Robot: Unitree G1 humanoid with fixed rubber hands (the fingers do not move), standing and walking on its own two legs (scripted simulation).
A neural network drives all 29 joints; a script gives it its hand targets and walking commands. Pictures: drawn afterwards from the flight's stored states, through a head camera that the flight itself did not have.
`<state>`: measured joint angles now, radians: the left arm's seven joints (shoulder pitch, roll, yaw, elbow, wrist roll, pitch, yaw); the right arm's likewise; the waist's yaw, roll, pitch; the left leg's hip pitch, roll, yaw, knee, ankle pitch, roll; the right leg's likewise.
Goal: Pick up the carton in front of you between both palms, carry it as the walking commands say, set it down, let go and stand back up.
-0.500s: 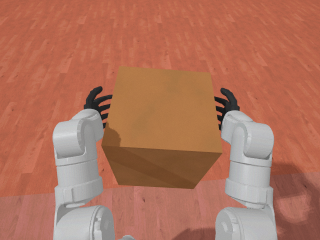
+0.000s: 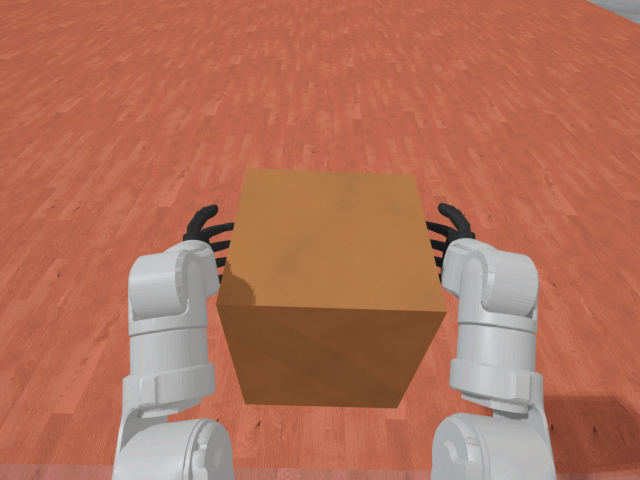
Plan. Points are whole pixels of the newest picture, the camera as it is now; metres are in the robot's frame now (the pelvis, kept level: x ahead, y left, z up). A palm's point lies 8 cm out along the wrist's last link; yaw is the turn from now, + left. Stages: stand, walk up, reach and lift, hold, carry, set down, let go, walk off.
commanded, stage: carry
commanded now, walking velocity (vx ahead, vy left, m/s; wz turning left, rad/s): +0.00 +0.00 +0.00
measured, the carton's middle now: (326, 294) +0.34 +0.01 +0.08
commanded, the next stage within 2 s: none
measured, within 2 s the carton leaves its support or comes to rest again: neither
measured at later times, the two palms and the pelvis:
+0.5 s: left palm (206, 272) +0.33 +0.16 +0.12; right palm (452, 273) +0.34 -0.15 +0.13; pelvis +0.01 +0.00 +0.00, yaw +0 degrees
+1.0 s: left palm (202, 283) +0.31 +0.15 +0.13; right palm (459, 285) +0.32 -0.15 +0.13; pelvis -0.01 +0.00 +0.01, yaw +0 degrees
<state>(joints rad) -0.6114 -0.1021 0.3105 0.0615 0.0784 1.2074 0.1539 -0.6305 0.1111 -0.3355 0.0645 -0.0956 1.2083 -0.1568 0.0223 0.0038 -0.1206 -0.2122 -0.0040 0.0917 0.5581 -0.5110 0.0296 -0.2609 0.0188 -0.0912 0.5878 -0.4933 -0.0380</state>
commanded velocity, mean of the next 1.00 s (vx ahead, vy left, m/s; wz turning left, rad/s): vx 0.00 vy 0.00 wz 0.00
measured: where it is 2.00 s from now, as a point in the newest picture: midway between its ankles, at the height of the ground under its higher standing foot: outside the picture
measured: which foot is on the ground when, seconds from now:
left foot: down 0.00-1.00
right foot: down 0.00-1.00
